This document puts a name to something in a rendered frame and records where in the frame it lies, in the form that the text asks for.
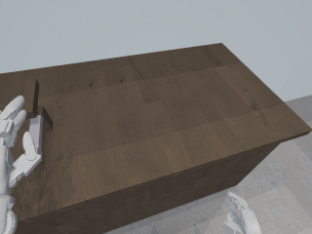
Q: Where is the left robot hand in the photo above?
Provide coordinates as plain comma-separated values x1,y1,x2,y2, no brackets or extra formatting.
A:
0,95,41,196

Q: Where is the right robot hand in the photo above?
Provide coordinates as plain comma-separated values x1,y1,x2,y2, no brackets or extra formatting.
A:
223,191,262,234

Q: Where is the left robot forearm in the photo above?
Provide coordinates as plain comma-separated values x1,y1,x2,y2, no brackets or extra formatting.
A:
0,195,18,234

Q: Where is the counter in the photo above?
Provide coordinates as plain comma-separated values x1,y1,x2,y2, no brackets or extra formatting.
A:
0,43,312,234

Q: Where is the tap lever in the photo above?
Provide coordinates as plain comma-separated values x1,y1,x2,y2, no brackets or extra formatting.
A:
24,115,43,161

